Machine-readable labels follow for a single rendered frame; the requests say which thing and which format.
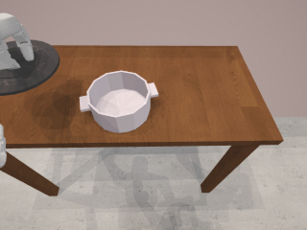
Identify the table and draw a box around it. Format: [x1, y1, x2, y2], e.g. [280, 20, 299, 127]
[0, 45, 284, 196]

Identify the robot left hand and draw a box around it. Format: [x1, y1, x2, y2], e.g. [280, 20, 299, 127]
[0, 12, 35, 70]

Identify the knob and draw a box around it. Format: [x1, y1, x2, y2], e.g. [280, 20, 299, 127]
[8, 47, 26, 64]

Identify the lid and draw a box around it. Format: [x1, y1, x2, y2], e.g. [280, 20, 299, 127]
[0, 39, 60, 96]

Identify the pot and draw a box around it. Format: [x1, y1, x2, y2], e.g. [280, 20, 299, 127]
[80, 70, 159, 133]

